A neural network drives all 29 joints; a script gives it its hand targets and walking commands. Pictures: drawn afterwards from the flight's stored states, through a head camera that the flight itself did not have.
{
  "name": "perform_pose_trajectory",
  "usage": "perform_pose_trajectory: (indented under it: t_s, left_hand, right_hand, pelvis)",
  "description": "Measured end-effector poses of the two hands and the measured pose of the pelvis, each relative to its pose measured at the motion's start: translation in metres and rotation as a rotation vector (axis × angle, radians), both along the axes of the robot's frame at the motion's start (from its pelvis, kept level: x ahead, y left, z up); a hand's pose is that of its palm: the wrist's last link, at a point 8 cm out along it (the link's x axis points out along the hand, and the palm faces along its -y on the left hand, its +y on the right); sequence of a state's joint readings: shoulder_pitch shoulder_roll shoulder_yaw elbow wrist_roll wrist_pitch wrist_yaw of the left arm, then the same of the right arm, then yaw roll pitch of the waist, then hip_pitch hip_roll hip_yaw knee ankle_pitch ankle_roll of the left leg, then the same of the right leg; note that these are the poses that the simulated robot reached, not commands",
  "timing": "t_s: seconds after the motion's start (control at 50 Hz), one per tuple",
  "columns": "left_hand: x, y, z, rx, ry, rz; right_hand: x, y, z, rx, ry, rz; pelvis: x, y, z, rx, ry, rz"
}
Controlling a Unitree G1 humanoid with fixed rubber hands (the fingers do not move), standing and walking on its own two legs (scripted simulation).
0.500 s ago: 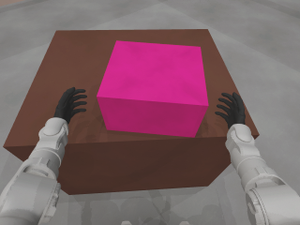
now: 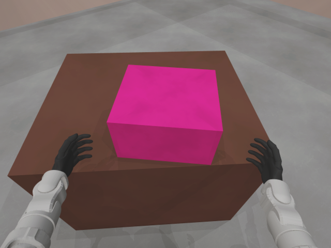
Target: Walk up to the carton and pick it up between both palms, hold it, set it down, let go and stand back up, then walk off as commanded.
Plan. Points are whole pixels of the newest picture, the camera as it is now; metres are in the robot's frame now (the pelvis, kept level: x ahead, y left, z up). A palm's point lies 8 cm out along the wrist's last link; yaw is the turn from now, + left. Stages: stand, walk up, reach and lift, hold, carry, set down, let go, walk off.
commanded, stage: set down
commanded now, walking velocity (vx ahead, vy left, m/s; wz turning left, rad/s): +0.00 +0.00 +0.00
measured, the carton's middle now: (167, 112) +0.55 +0.00 -0.02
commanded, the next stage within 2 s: none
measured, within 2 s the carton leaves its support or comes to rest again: neither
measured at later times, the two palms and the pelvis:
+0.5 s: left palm (57, 197) +0.24 +0.26 +0.02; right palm (284, 202) +0.21 -0.24 +0.03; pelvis +0.02 +0.00 +0.01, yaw +0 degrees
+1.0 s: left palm (60, 202) +0.24 +0.26 +0.01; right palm (285, 213) +0.20 -0.25 +0.02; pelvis +0.04 +0.00 +0.02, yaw +0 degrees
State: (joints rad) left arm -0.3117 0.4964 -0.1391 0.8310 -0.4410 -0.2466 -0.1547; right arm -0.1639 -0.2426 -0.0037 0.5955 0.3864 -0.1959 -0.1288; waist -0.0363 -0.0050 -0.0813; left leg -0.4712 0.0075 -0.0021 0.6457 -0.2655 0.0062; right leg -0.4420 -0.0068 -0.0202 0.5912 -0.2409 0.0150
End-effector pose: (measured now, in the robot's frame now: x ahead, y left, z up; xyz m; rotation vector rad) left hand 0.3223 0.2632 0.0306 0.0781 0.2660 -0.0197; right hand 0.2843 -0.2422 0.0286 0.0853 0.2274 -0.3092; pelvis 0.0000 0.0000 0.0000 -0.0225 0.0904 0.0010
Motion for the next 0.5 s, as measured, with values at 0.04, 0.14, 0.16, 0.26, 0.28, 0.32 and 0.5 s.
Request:
perform_pose_trajectory:
  t_s: [0.04,0.14,0.16,0.26,0.28,0.32,0.5]
  left_hand:
    - [-0.007,0.003,0.001,-0.001,0.001,-0.004]
    - [-0.027,0.007,0.0,0.008,0.016,-0.024]
    - [-0.032,0.007,0.0,0.011,0.02,-0.028]
    - [-0.057,0.008,-0.003,0.016,0.044,-0.04]
    - [-0.061,0.008,-0.004,0.015,0.049,-0.041]
    - [-0.068,0.006,-0.006,0.015,0.057,-0.04]
    - [-0.078,-0.004,-0.007,0.03,0.085,-0.027]
  right_hand:
    - [-0.007,0.001,0.003,-0.003,-0.003,-0.003]
    - [-0.025,0.003,0.008,-0.006,-0.007,-0.011]
    - [-0.029,0.003,0.009,-0.007,-0.006,-0.012]
    - [-0.048,0.004,0.009,-0.017,0.015,-0.013]
    - [-0.052,0.004,0.008,-0.019,0.022,-0.012]
    - [-0.058,0.004,0.007,-0.023,0.039,-0.008]
    - [-0.07,-0.002,0.003,-0.03,0.091,0.021]
  pelvis:
    - [0.004,0.001,0.002,-0.002,-0.019,0.001]
    - [0.012,0.005,0.008,-0.007,-0.068,0.002]
    - [0.013,0.006,0.009,-0.008,-0.078,0.002]
    - [0.018,0.008,0.012,-0.01,-0.12,0.004]
    - [0.019,0.008,0.012,-0.009,-0.125,0.004]
    - [0.02,0.007,0.013,-0.008,-0.133,0.004]
    - [0.025,-0.002,0.015,0.003,-0.133,0.003]
